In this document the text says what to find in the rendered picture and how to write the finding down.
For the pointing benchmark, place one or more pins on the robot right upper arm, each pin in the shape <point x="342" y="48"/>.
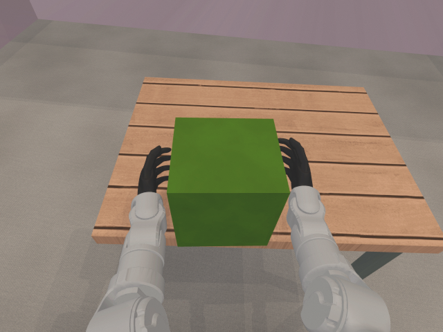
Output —
<point x="332" y="304"/>

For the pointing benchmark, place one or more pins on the table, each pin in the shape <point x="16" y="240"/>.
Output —
<point x="372" y="203"/>

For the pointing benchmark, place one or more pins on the right robot hand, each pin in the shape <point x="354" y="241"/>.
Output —
<point x="299" y="171"/>

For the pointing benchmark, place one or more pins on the carton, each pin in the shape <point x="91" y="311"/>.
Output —
<point x="227" y="184"/>

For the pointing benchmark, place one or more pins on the left robot hand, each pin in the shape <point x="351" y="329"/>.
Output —
<point x="148" y="181"/>

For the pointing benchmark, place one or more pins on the robot left upper arm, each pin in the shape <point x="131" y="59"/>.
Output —
<point x="141" y="314"/>

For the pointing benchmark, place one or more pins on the left robot forearm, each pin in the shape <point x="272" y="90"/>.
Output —
<point x="140" y="270"/>

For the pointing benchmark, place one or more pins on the right robot forearm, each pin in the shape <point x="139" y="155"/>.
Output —
<point x="315" y="248"/>

